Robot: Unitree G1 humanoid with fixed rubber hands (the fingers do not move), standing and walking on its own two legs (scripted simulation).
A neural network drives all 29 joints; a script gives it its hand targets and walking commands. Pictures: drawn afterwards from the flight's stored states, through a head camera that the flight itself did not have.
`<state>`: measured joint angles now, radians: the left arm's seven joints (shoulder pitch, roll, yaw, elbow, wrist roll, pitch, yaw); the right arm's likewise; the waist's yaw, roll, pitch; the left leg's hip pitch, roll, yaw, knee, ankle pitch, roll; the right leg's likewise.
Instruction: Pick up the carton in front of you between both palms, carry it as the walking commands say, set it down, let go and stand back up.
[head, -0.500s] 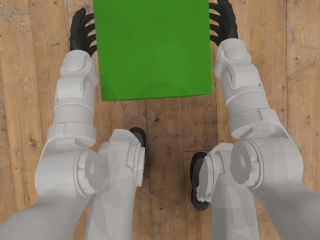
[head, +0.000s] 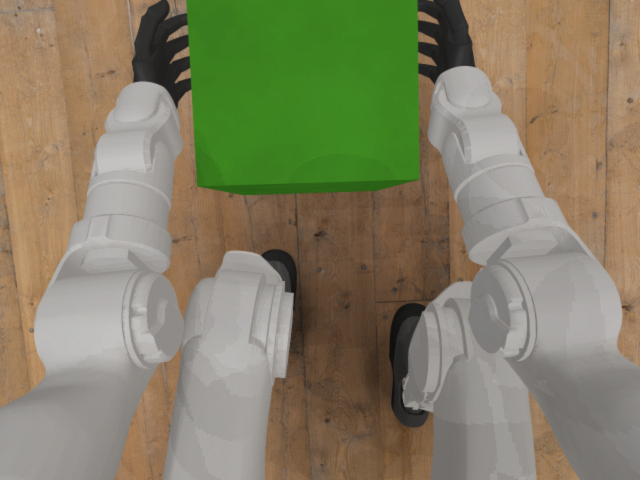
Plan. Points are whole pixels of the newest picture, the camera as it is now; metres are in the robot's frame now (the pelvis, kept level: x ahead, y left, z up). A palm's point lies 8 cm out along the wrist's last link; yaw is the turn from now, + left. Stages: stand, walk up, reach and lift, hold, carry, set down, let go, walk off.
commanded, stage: set down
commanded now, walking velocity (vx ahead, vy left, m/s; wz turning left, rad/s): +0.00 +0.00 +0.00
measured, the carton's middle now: (306, 108) +0.49 +0.12 -0.23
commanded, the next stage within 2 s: none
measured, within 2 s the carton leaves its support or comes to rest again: rests again in 0.54 s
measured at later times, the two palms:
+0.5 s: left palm (156, 88) +0.48 +0.28 -0.16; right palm (442, 74) +0.53 -0.03 -0.17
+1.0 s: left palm (143, 108) +0.46 +0.30 -0.19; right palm (490, 84) +0.54 -0.09 -0.19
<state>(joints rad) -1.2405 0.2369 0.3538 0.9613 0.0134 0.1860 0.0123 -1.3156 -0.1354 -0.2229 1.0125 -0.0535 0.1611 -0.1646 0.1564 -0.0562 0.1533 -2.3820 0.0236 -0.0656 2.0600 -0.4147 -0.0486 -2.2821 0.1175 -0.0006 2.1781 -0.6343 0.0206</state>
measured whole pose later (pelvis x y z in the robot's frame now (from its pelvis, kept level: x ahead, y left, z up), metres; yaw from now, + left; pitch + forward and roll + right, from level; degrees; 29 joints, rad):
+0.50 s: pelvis +0.00 +0.00 -0.01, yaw +0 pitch +41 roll +0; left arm -1.30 0.31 0.41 1.09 0.00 0.11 -0.03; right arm -1.39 -0.12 -0.23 1.06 -0.13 0.12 -0.08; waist 0.13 -0.03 0.22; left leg -2.38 0.03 -0.05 2.07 -0.41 -0.04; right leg -2.28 0.13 0.02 2.20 -0.63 0.03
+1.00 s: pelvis -0.01 +0.01 +0.00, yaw +0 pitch +38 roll +0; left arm -1.29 0.38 0.26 1.18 -0.23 -0.06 0.06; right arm -1.36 -0.36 0.06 1.03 0.20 0.05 -0.10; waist 0.12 -0.01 0.35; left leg -2.33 0.03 -0.03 2.08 -0.40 -0.01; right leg -2.23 0.12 0.04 2.20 -0.63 0.06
